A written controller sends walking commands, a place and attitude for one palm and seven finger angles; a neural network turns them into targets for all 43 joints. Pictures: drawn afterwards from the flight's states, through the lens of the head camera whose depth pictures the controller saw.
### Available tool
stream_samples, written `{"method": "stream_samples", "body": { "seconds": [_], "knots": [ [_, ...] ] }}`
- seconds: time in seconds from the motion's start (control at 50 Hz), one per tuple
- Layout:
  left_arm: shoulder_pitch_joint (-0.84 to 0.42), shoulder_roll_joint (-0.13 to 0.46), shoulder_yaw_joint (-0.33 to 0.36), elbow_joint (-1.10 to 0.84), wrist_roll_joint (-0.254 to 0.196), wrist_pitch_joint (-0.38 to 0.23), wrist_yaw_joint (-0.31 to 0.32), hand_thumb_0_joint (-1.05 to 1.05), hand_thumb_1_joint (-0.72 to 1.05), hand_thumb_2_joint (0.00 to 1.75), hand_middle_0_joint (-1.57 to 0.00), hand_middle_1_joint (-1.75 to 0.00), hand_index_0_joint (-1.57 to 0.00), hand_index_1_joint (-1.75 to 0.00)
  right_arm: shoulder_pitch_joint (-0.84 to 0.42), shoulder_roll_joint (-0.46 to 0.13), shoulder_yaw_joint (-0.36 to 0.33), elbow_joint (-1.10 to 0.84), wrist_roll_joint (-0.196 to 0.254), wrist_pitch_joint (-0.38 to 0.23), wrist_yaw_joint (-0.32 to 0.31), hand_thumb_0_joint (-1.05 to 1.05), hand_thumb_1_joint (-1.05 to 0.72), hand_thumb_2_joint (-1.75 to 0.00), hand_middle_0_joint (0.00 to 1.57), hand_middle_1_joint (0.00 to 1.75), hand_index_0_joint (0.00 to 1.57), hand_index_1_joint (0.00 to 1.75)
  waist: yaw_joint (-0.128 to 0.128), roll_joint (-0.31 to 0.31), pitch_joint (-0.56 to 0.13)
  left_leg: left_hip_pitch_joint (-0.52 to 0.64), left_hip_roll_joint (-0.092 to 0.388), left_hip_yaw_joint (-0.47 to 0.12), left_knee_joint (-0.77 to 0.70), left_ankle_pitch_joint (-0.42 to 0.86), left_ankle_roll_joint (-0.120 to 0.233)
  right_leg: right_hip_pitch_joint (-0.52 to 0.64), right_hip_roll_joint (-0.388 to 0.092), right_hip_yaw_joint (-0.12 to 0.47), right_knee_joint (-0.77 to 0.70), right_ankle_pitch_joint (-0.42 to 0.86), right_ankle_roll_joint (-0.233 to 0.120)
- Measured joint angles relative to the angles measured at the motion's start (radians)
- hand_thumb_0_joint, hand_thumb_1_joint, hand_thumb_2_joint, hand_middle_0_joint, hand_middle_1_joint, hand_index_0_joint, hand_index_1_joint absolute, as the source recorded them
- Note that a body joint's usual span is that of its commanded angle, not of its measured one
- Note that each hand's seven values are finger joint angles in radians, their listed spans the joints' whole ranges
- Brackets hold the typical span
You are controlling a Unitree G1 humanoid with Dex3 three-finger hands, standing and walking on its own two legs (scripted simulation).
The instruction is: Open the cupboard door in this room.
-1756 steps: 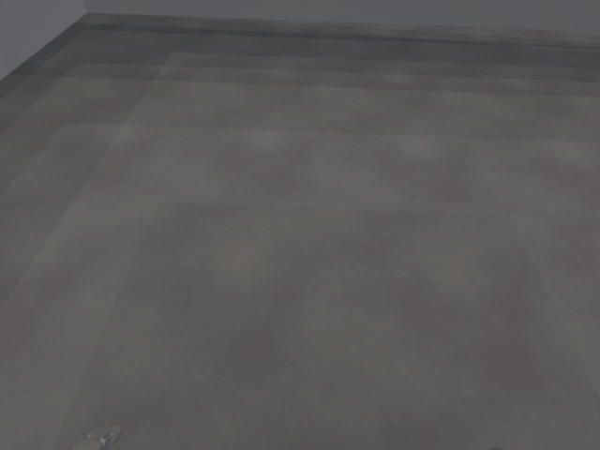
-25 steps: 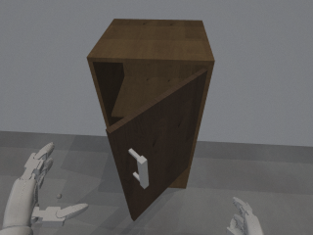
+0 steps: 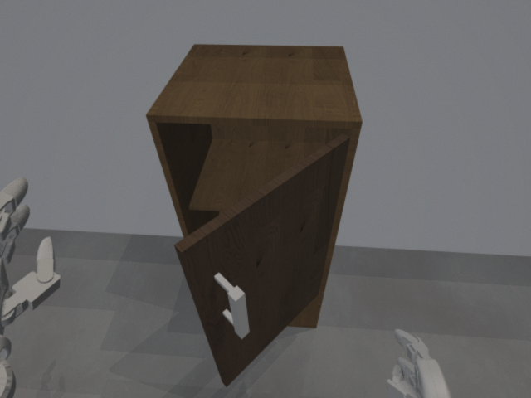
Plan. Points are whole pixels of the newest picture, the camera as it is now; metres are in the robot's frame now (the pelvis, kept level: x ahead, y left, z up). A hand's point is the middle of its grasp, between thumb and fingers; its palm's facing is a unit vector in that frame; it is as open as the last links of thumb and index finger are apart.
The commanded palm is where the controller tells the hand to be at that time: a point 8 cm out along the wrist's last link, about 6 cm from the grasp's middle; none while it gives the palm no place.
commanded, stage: draw the hand back to the body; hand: left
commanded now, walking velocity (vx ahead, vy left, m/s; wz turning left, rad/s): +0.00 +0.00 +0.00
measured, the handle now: (232, 306) +0.28 +0.10 -0.04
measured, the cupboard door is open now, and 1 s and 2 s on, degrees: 49 49 49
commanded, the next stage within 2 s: step back with the hand held close in 0.28 s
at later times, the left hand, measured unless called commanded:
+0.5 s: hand (71, 283) +0.19 +0.24 +0.17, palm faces +0.45 -0.78 -0.43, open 7.4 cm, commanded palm +0.13 +0.27 +0.18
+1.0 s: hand out of the picture +0.13 +0.28 +0.17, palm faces +0.36 -0.79 -0.51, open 7.4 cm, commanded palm +0.07 +0.32 +0.18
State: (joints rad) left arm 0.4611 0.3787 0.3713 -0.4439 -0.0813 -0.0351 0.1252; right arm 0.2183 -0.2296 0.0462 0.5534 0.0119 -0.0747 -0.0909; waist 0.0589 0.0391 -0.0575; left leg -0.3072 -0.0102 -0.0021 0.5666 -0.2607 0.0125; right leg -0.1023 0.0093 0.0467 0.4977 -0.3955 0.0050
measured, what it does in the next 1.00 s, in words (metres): shifts its weight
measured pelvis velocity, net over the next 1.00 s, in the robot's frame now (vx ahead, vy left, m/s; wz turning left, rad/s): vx -0.08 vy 0.02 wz -0.02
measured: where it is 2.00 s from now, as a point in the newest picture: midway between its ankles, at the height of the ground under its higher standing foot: outside the picture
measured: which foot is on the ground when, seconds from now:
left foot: down 0.00-1.00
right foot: down 0.00-1.00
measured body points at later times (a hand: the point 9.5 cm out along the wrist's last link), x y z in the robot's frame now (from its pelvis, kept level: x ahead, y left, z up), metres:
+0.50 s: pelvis +0.00 -0.03 +0.01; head -0.02 -0.05 +0.46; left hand +0.16 +0.28 +0.19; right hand +0.19 -0.25 -0.08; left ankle +0.02 +0.11 -0.73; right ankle -0.08 -0.13 -0.73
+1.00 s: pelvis -0.08 +0.02 +0.01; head -0.06 +0.03 +0.45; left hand +0.10 +0.32 +0.19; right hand +0.09 -0.23 -0.07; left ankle +0.02 +0.11 -0.73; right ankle -0.08 -0.13 -0.73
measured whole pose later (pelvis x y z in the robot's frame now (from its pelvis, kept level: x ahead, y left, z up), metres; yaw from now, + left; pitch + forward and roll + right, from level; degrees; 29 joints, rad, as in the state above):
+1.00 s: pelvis -0.08 +0.02 +0.01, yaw -1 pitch -1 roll -3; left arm 0.58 0.45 0.43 -0.50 -0.06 -0.17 0.13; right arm 0.19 -0.23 -0.01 0.52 0.01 0.02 -0.08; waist -0.01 0.03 0.04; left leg -0.36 0.02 0.01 0.46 -0.09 0.04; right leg -0.18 0.03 0.06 0.43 -0.23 0.03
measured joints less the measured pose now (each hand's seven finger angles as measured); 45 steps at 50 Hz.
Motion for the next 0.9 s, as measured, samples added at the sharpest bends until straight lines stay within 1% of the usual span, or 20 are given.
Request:
{"method": "stream_samples", "body": {
  "seconds": [0.08,0.16,0.22,0.3,0.42,0.44,0.5,0.56,0.62,0.74,0.82,0.9],
  "knots": [
    [0.01,-0.023,-0.018,0.025,-0.005,0.003,-0.014,0.01,0.82,0.87,-0.2,-0.3,-0.21,-0.3,-0.003,-0.002,-0.009,0.008,-0.002,0.012,0.005,0.02,-0.91,-0.9,0.2,0.3,0.2,0.3,-0.002,0.006,0.008,0.019,0.004,0.001,-0.027,0.013,-0.006,0.012,0.003,0.002,-0.017,0.01,-0.006],
    [0.025,-0.024,-0.035,0.039,-0.006,0.011,-0.026,0.01,0.86,0.89,-0.2,-0.3,-0.21,-0.3,0.003,0.002,-0.013,0.021,-0.004,0.018,0.0,0.02,-0.91,-0.9,0.2,0.3,0.2,0.3,-0.001,-0.002,0.013,0.034,0.011,-0.004,-0.045,0.022,-0.014,0.027,0.011,-0.002,-0.032,0.016,-0.015],
    [0.029,-0.02,-0.035,0.032,-0.004,0.011,-0.024,0.01,0.87,0.89,-0.21,-0.3,-0.21,-0.3,0.007,0.002,-0.016,0.03,-0.004,0.012,-0.005,0.02,-0.91,-0.9,0.2,0.3,0.2,0.3,0.001,-0.004,0.017,0.045,0.018,-0.01,-0.05,0.023,-0.021,0.041,0.019,-0.007,-0.044,0.021,-0.022],
    [0.024,-0.02,-0.028,0.024,-0.004,-0.004,-0.019,0.01,0.88,0.9,-0.21,-0.3,-0.21,-0.3,0.004,-0.002,-0.02,0.039,-0.005,0.002,-0.009,0.02,-0.91,-0.9,0.2,0.3,0.2,0.3,0.002,0.003,0.023,0.057,0.023,-0.017,-0.057,0.026,-0.028,0.057,0.025,-0.012,-0.054,0.025,-0.029],
    [0.009,-0.024,-0.024,0.048,-0.01,-0.016,-0.026,0.01,0.89,0.9,-0.21,-0.3,-0.21,-0.3,-0.013,-0.002,-0.027,0.044,-0.006,0.004,-0.01,0.02,-0.91,-0.9,0.2,0.3,0.2,0.3,0.005,0.014,0.031,0.073,0.028,-0.019,-0.078,0.039,-0.034,0.067,0.029,-0.014,-0.065,0.033,-0.035],
    [0.008,-0.024,-0.02,0.048,-0.006,-0.021,-0.029,0.01,0.89,0.9,-0.21,-0.3,-0.21,-0.3,-0.015,-0.004,-0.026,0.041,-0.006,0.008,-0.008,0.02,-0.91,-0.9,0.2,0.3,0.2,0.3,0.003,0.017,0.032,0.07,0.03,-0.022,-0.076,0.039,-0.032,0.069,0.033,-0.016,-0.072,0.037,-0.035],
    [0.012,-0.013,0.004,0.05,0.008,-0.06,-0.032,0.01,0.89,0.9,-0.21,-0.3,-0.21,-0.3,-0.033,-0.009,-0.028,0.037,-0.009,0.031,0.002,0.02,-0.91,-0.9,0.2,0.3,0.2,0.3,-0.012,0.026,0.037,0.05,0.041,-0.028,-0.065,0.039,-0.021,0.066,0.045,-0.02,-0.097,0.055,-0.033],
    [0.018,0.002,0.02,0.046,0.016,-0.082,-0.034,0.01,0.89,0.9,-0.21,-0.3,-0.21,-0.3,-0.049,-0.012,-0.038,0.03,-0.008,0.06,0.008,0.02,-0.91,-0.9,0.2,0.3,0.2,0.3,-0.023,0.021,0.052,0.042,0.045,-0.021,-0.078,0.052,-0.026,0.054,0.046,-0.013,-0.107,0.07,-0.031],
    [0.037,0.012,0.022,0.032,0.017,-0.084,-0.035,0.01,0.89,0.9,-0.21,-0.3,-0.21,-0.3,-0.06,-0.017,-0.049,0.012,-0.004,0.085,0.01,0.02,-0.91,-0.9,0.2,0.3,0.2,0.3,-0.033,0.016,0.067,0.039,0.044,-0.007,-0.098,0.069,-0.029,0.036,0.041,-0.001,-0.107,0.081,-0.024],
    [0.087,0.045,0.023,-0.013,0.012,-0.078,-0.033,0.01,0.89,0.9,-0.21,-0.3,-0.21,-0.31,-0.067,-0.016,-0.062,-0.019,0.003,0.121,0.009,0.02,-0.91,-0.9,0.2,0.3,0.2,0.3,-0.053,0.003,0.086,0.021,0.043,0.017,-0.118,0.1,-0.016,0.001,0.035,0.021,-0.107,0.109,-0.009],
    [0.105,0.07,0.038,-0.036,0.008,-0.085,-0.023,0.01,0.89,0.9,-0.21,-0.3,-0.21,-0.31,-0.061,-0.008,-0.063,-0.029,0.004,0.13,0.009,0.02,-0.91,-0.9,0.2,0.3,0.2,0.3,-0.062,-0.007,0.092,0.0,0.042,0.021,-0.119,0.122,-0.006,-0.022,0.033,0.025,-0.103,0.128,0.002],
    [0.115,0.077,0.05,-0.049,0.007,-0.101,-0.01,0.01,0.89,0.9,-0.21,-0.3,-0.22,-0.31,-0.05,-0.002,-0.06,-0.03,0.004,0.122,0.01,0.02,-0.91,-0.9,0.2,0.3,0.2,0.3,-0.067,-0.009,0.095,-0.022,0.038,0.019,-0.114,0.144,0.006,-0.043,0.03,0.022,-0.099,0.149,0.014]
  ]
}}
